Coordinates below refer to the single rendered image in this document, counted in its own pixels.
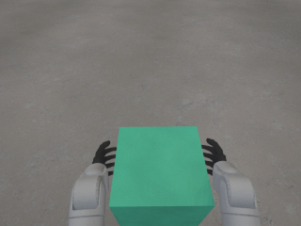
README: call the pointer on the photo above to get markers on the robot left hand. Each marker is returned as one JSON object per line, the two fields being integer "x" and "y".
{"x": 101, "y": 158}

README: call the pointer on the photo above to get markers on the carton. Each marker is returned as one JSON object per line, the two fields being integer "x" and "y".
{"x": 160, "y": 177}

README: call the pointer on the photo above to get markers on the robot left forearm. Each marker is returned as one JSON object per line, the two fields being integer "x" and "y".
{"x": 88, "y": 197}

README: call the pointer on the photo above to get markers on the robot right hand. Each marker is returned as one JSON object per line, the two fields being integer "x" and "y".
{"x": 216, "y": 154}

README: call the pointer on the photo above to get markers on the robot right forearm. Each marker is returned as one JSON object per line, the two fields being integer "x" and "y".
{"x": 237, "y": 196}

